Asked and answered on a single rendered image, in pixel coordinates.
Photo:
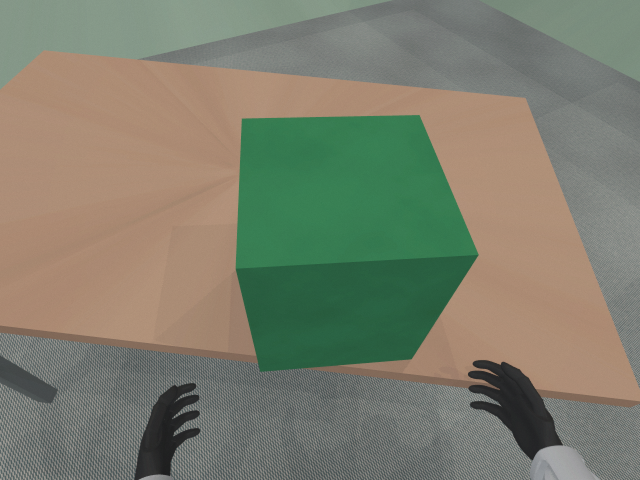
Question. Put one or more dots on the robot right forearm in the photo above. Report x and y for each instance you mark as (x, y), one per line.
(559, 463)

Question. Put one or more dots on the robot left hand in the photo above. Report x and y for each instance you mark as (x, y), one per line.
(158, 444)

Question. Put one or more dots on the table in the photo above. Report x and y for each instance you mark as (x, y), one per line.
(119, 187)

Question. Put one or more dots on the carton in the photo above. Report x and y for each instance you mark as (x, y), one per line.
(350, 242)

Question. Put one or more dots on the robot right hand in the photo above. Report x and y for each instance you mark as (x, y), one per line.
(522, 409)

